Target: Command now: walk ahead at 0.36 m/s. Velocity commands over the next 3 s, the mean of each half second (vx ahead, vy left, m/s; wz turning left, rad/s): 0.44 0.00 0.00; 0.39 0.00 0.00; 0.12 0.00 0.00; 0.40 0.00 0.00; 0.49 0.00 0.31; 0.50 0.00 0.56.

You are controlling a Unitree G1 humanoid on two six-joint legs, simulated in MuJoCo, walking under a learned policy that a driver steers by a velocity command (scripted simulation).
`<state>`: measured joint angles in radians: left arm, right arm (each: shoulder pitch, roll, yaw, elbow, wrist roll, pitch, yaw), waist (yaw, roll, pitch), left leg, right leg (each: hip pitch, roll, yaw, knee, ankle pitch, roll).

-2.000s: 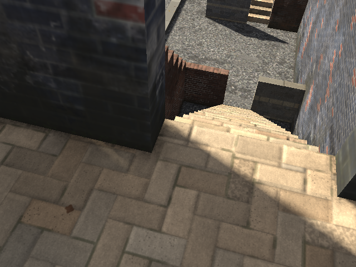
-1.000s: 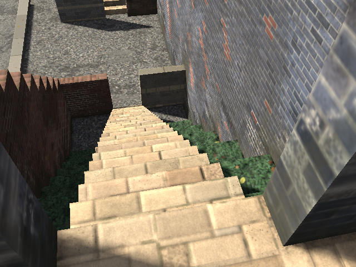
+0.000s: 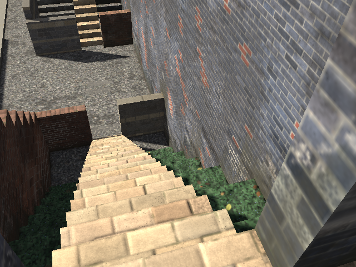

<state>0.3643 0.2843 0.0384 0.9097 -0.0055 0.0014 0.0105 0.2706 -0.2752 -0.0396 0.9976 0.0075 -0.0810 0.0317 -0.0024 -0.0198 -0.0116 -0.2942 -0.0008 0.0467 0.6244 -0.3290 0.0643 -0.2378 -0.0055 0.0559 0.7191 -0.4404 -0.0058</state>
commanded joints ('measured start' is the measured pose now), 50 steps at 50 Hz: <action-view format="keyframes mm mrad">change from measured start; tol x32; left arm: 1 -79 52 6 -122 -36 -64 0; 19 -462 -11 -16 -135 0 -105 -24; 25 100 180 63 0 -12 -110 -34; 50 -31 16 31 13 -48 -47 7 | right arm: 1 253 -183 -33 27 -23 -19 14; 50 273 72 8 -102 -18 13 -51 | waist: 1 -71 250 62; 20 -45 95 139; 25 124 -209 -395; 30 6 24 37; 46 -106 -144 -42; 50 -26 297 12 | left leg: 1 373 411 -806 -470 -234 263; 23 353 189 -91 -27 1034 54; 26 -346 -73 -225 832 -229 -33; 39 -117 99 -86 435 387 -61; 46 -20 55 -59 296 183 -17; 50 244 277 -400 -65 1441 187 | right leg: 1 -638 38 50 511 -105 -30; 20 -367 12 -102 -206 465 -67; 23 18 54 -126 -224 439 -117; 25 681 -366 572 -248 257 -410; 32 -129 -207 202 -486 329 -252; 47 -231 -132 -25 192 1104 -151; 49 -440 99 34 577 -142 -15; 50 -466 94 149 623 -220 -17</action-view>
